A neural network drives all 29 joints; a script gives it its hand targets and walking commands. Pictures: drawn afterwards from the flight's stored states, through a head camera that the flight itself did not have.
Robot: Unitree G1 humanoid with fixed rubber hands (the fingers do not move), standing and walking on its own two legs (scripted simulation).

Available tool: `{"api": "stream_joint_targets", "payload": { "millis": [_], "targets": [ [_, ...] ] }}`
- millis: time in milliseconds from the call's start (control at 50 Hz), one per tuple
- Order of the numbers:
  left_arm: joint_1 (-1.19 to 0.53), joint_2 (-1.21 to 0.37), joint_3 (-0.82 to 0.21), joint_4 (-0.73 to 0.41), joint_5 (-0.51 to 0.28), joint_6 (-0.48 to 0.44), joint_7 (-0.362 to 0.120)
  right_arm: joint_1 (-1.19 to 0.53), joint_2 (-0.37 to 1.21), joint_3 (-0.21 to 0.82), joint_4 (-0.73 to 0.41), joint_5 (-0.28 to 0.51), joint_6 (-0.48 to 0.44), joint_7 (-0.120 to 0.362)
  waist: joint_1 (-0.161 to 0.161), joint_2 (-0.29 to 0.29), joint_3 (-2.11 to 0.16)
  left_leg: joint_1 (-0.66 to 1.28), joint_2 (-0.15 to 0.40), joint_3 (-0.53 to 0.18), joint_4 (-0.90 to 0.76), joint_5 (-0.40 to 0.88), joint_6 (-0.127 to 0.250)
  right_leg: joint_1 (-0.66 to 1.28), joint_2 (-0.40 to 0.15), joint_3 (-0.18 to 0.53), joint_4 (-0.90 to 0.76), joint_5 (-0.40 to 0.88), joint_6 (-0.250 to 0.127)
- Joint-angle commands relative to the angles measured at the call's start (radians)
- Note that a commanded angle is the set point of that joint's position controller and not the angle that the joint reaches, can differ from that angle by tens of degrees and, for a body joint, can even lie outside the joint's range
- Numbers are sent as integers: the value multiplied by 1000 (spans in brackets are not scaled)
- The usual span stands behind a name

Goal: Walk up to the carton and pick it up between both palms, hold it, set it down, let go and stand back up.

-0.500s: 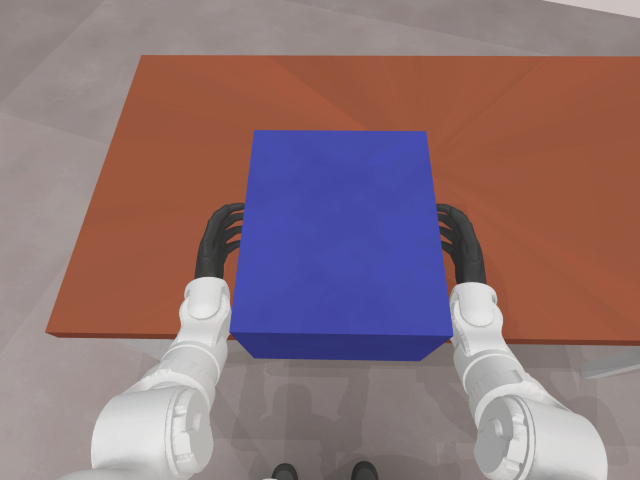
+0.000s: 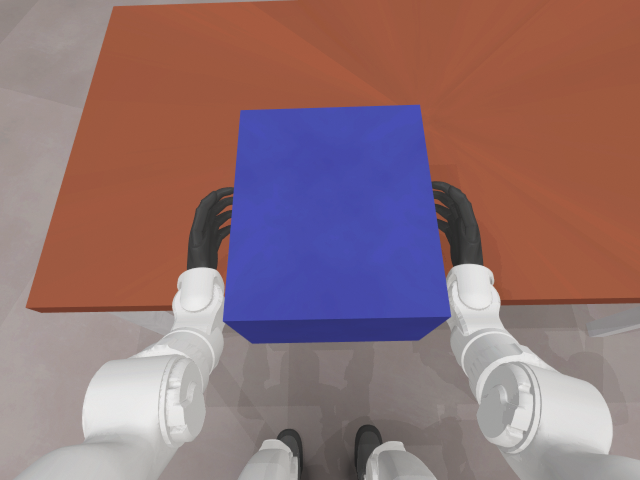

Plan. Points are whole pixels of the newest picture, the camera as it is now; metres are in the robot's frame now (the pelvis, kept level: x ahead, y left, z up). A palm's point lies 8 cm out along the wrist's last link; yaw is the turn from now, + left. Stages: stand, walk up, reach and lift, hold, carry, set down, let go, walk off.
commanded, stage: set down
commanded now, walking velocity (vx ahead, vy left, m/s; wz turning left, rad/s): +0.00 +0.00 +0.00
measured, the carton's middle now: (332, 229) +0.44 +0.00 -0.07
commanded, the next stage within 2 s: none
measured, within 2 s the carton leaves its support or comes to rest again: neither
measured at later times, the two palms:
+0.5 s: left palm (207, 243) +0.41 +0.17 -0.06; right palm (459, 246) +0.40 -0.16 -0.05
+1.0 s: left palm (209, 238) +0.43 +0.17 -0.06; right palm (456, 243) +0.41 -0.16 -0.06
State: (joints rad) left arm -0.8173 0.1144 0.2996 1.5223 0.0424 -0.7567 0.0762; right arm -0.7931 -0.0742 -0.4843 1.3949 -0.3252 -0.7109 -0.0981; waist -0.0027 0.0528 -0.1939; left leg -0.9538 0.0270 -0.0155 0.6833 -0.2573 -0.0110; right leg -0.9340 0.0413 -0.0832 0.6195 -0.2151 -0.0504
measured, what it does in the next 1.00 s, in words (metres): stands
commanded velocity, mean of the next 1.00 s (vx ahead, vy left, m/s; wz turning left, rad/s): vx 0.00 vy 0.00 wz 0.00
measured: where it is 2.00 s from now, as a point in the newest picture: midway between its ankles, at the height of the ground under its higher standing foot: outside the picture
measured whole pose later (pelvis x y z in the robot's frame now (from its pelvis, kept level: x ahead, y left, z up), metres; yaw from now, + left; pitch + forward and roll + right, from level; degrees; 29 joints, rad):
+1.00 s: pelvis -0.01 +0.03 -0.04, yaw -2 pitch +34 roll -3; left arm -0.96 0.14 0.20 1.57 -0.06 -0.69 0.10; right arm -0.95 -0.16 -0.44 1.53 -0.18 -0.68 0.00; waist -0.01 0.07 -0.24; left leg -1.16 0.02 0.02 0.94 -0.36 0.03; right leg -1.15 0.03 -0.05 0.86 -0.30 -0.02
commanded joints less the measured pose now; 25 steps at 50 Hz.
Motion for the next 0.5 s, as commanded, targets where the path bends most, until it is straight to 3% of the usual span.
{"api": "stream_joint_targets", "payload": {
  "millis": [0, 160, 200, 480],
  "targets": [
    [-584, -442, -202, -54, 147, -50, -146, -529, 536, 197, 77, -163, -30, 158, -37, -29, -708, 188, -23, 74, -17, 128, -11, 528, -37, 6, 34, 348, 87],
    [-661, -279, -137, 40, 101, -19, -126, -574, 403, 107, 164, -143, 11, 166, -16, -33, -689, 83, -24, 81, 19, -46, 5, 421, -47, 31, 62, 131, 78],
    [-646, -221, -115, 59, 89, -5, -116, -568, 347, 87, 165, -121, 19, 161, -8, -33, -704, 80, -20, 90, 38, -33, 5, 386, -46, 26, 79, 112, 78],
    [-684, -207, -154, 52, 10, 48, -93, -579, 255, 69, 176, -51, 68, 191, -50, 9, -732, 182, -6, 68, 122, 5, -22, 171, -30, 10, 137, 1, 55]
  ]
}}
